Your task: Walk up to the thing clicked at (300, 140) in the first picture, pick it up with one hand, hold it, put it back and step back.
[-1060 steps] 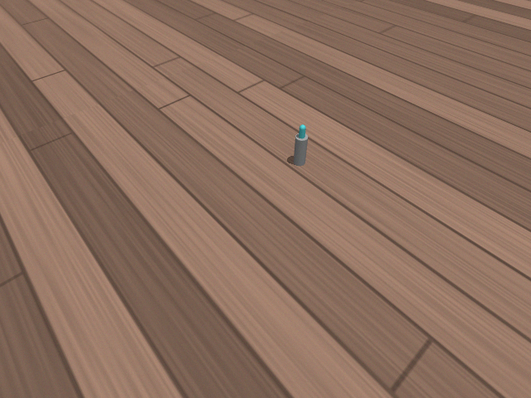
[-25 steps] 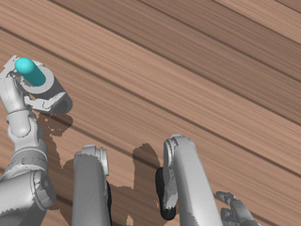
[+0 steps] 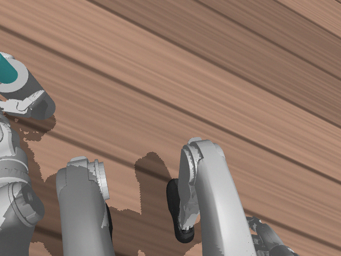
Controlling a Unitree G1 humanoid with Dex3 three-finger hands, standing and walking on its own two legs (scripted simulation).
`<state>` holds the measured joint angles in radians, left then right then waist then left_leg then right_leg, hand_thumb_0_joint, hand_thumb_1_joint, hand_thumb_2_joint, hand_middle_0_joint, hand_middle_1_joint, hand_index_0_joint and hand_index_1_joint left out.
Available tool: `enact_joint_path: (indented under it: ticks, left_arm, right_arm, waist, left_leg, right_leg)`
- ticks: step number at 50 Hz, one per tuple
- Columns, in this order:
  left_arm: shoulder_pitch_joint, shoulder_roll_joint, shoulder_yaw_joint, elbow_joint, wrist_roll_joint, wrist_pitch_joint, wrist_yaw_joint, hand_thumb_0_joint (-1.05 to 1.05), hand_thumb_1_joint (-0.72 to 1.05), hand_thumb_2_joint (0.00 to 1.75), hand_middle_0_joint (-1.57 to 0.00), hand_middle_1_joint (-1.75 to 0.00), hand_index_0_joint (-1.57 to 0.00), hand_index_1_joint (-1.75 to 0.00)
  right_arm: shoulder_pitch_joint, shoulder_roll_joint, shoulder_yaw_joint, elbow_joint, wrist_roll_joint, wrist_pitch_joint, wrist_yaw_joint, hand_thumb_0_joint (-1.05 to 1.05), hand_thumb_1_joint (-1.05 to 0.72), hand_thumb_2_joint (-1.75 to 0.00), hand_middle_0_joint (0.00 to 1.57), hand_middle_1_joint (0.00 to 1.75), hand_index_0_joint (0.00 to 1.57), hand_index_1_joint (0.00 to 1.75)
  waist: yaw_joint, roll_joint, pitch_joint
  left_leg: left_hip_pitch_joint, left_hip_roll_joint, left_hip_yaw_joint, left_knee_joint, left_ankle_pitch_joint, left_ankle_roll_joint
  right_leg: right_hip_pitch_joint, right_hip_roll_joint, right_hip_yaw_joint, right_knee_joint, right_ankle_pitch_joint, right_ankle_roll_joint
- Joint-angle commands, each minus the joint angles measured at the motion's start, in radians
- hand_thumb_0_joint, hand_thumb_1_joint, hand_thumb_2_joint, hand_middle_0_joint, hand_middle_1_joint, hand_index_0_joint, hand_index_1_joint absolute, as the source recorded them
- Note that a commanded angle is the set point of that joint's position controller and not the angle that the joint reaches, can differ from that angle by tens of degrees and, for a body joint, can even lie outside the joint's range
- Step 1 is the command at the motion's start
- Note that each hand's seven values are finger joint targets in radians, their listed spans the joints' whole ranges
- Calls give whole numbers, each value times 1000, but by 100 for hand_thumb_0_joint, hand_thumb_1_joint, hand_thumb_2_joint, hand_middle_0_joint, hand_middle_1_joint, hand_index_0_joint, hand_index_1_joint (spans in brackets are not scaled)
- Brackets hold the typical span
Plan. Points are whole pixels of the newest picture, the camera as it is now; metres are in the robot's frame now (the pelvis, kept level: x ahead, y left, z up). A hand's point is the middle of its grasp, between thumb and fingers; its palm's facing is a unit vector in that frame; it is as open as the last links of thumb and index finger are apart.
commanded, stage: crouch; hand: left
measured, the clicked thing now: (20, 87) +0.48 +0.26 -0.07
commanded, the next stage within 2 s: lower in 0.28 s
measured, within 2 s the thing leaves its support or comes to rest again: rests again in 1.48 s
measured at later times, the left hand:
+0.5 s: hand (21, 89) +0.49 +0.27 -0.11, palm faces +0.34 -0.94 -0.04, open 10.1 cm
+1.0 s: hand (30, 98) +0.50 +0.27 -0.17, palm faces +0.35 -0.94 -0.03, open 10.1 cm
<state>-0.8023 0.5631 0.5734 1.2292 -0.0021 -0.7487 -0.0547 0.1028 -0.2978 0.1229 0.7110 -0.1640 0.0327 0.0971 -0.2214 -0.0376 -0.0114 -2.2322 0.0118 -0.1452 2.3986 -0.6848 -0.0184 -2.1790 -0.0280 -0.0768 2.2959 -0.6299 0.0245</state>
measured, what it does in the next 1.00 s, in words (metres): stands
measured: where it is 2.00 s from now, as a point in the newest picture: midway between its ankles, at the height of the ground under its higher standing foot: (144, 233)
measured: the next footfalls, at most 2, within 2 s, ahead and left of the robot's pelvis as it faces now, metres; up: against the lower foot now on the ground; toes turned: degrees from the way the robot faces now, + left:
none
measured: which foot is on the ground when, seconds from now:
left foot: down 0.00-1.00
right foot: down 0.00-1.00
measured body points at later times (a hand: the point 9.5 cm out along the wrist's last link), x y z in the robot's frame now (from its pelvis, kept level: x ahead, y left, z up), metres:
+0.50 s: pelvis +0.00 +0.00 -0.03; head +0.24 +0.09 +0.35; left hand +0.47 +0.32 -0.10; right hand +0.07 -0.28 -0.12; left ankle +0.08 +0.13 -0.30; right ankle +0.12 -0.13 -0.30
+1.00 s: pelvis +0.00 +0.01 -0.04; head +0.25 +0.12 +0.31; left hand +0.47 +0.32 -0.16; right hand +0.07 -0.27 -0.11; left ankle +0.08 +0.13 -0.30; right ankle +0.12 -0.13 -0.30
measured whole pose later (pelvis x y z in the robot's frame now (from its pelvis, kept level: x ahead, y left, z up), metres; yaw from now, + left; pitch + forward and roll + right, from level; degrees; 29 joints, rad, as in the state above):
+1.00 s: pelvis +0.00 +0.01 -0.04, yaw -5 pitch +21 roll -13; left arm -0.80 0.78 0.62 1.36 0.00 -0.89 0.00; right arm -0.03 -0.36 0.34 0.63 -0.28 0.06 0.14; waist -0.29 -0.16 0.22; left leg -2.27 0.00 -0.26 2.58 -0.70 -0.01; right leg -2.16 0.00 -0.16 2.38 -0.61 0.06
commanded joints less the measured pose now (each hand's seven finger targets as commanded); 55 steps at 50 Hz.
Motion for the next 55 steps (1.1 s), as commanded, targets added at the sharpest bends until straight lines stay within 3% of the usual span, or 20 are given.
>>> enact_joint_path:
  ticks: [1,2,4,7,9,10,19,24,27,29,30,32,35,37,38,39,42,46,52,55]
  left_arm:
    - [-410,271,3,-256,-22,-111,5,0,12,131,-125,-145,-127,-144]
    - [-384,291,25,-243,-20,-110,9,0,13,130,-125,-144,-128,-143]
    - [-412,277,2,-256,-26,-115,7,0,11,129,-126,-144,-129,-143]
    - [-401,306,16,-254,-29,-117,6,0,11,131,-126,-145,-129,-145]
    - [-368,312,45,-238,-33,-118,12,0,12,133,-127,-147,-130,-147]
    - [-400,301,17,-255,-33,-121,10,0,12,132,-127,-146,-130,-145]
    - [-368,359,49,-273,-33,-127,12,0,14,130,-126,-144,-129,-144]
    - [-312,306,33,-157,-28,-128,29,0,7,129,-128,-145,-130,-146]
    - [-329,365,53,-168,-23,-155,40,0,9,128,-131,-146,-133,-146]
    - [-346,354,37,-167,-28,-172,34,0,12,129,-131,-146,-133,-146]
    - [-341,400,65,-178,-27,-182,36,0,11,129,-131,-147,-133,-147]
    - [-346,418,74,-168,-26,-195,44,0,9,128,-131,-146,-133,-146]
    - [-351,399,54,-139,-30,-209,53,0,9,129,-130,-146,-132,-146]
    - [-352,446,72,-157,-27,-220,55,0,10,129,-131,-145,-132,-146]
    - [-375,434,42,-160,-22,-228,51,0,10,126,-130,-143,-131,-144]
    - [-341,453,65,-136,-19,-229,52,0,13,128,-131,-144,-132,-144]
    - [-343,433,38,-122,-21,-236,44,0,13,127,-130,-143,-131,-143]
    - [-299,463,69,-89,-23,-239,57,0,13,128,-131,-144,-132,-144]
    - [-323,469,44,-77,-21,-264,63,0,20,130,-134,-145,-135,-146]
    - [-299,503,64,-47,-22,-270,67,0,18,131,-133,-145,-134,-146]
  right_arm:
    - [149,-262,-61,-29,-15,12,-6,0,-90,-91,20,30,20,30]
    - [150,-272,-61,-28,-17,11,-4,0,-90,-91,20,30,20,30]
    - [134,-270,-51,-34,-21,14,-2,0,-90,-91,20,30,20,30]
    - [132,-278,-40,-32,-27,16,2,0,-90,-91,20,30,20,30]
    - [130,-290,-36,-41,-31,18,4,0,-90,-91,20,30,20,30]
    - [127,-286,-28,-41,-33,22,6,0,-90,-91,20,30,20,30]
    - [116,-303,-13,-52,-41,28,9,0,-90,-90,20,30,20,30]
    - [99,-316,11,-54,-53,33,16,0,-91,-91,20,30,20,30]
    - [89,-319,31,-59,-61,33,19,0,-90,-90,20,30,20,30]
    - [75,-330,41,-66,-67,31,23,0,-90,-90,20,30,20,30]
    - [73,-336,45,-61,-72,31,21,0,-91,-90,20,30,20,30]
    - [65,-343,58,-67,-82,37,20,0,-91,-90,20,30,20,30]
    - [44,-346,76,-69,-92,36,24,0,-91,-91,20,30,20,30]
    - [45,-360,84,-67,-98,34,24,0,-91,-91,20,30,20,30]
    - [34,-355,91,-67,-103,34,24,0,-91,-91,20,30,20,30]
    - [44,-366,92,-67,-105,36,23,0,-91,-91,20,30,20,30]
    - [21,-371,102,-66,-113,36,23,0,-91,-91,20,30,20,30]
    - [12,-381,119,-77,-121,41,26,0,-91,-91,20,30,20,30]
    - [-16,-400,142,-86,-132,43,28,0,-91,-91,20,30,20,30]
    - [-29,-401,155,-94,-137,43,26,0,-90,-90,20,30,20,30]
  waist:
    - [-21,337,-678]
    - [-12,336,-678]
    - [-27,339,-663]
    - [-22,348,-670]
    - [-25,335,-666]
    - [-35,344,-656]
    - [-29,344,-656]
    - [-69,312,-547]
    - [-64,312,-560]
    - [-83,328,-553]
    - [-70,334,-572]
    - [-77,360,-566]
    - [-99,368,-520]
    - [-97,391,-539]
    - [-109,399,-529]
    - [-110,404,-536]
    - [-122,400,-490]
    - [-118,394,-497]
    - [-147,418,-441]
    - [-145,405,-441]
  left_leg:
    - [447,3,57,-281,135,15]
    - [459,4,52,-281,146,13]
    - [441,6,49,-267,125,14]
    - [432,5,51,-243,138,14]
    - [445,7,37,-241,157,12]
    - [423,6,38,-236,143,13]
    - [390,8,34,-204,141,17]
    - [360,13,12,-188,137,15]
    - [360,15,7,-173,128,16]
    - [381,19,-5,-174,128,12]
    - [393,20,-2,-164,146,10]
    - [405,21,-7,-163,150,6]
    - [379,23,-13,-157,115,8]
    - [420,27,-17,-149,159,2]
    - [407,28,-18,-143,152,4]
    - [433,28,-25,-145,178,1]
    - [422,32,-28,-136,166,1]
    - [434,36,-42,-132,186,-2]
    - [449,42,-68,-136,181,-8]
    - [436,41,-63,-121,174,-3]
  right_leg:
    - [361,39,-70,-192,160,-51]
    - [358,38,-74,-183,168,-52]
    - [345,41,-78,-176,153,-51]
    - [365,44,-79,-161,166,-49]
    - [358,43,-87,-153,183,-48]
    - [361,44,-87,-151,172,-47]
    - [379,51,-90,-134,176,-45]
    - [333,54,-112,-126,177,-44]
    - [359,58,-115,-124,170,-42]
    - [348,56,-127,-108,173,-42]
    - [362,60,-124,-105,185,-42]
    - [366,62,-132,-100,187,-42]
    - [360,66,-140,-100,168,-41]
    - [374,64,-143,-90,205,-41]
    - [370,66,-144,-86,201,-40]
    - [375,64,-151,-83,221,-41]
    - [358,66,-155,-84,216,-40]
    - [381,68,-165,-78,228,-38]
    - [351,68,-185,-62,232,-38]
    - [380,73,-185,-71,232,-33]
